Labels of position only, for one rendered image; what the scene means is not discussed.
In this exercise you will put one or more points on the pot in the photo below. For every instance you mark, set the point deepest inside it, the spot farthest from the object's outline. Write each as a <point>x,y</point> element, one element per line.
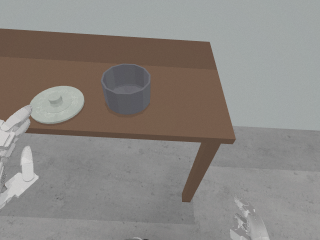
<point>126,88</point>

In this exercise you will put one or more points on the left robot hand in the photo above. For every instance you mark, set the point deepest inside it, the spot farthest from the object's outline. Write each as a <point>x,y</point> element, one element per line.
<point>10,131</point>

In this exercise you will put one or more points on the right robot hand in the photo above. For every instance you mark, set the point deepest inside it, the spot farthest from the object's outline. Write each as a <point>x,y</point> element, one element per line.
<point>252,228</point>

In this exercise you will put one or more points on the knob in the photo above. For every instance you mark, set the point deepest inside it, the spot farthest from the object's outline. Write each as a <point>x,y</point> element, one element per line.
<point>55,98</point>

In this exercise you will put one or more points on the table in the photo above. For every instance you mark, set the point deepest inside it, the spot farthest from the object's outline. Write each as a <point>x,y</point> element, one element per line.
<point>187,102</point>

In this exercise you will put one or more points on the lid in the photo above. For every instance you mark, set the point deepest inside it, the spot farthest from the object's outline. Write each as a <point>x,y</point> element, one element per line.
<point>45,112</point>

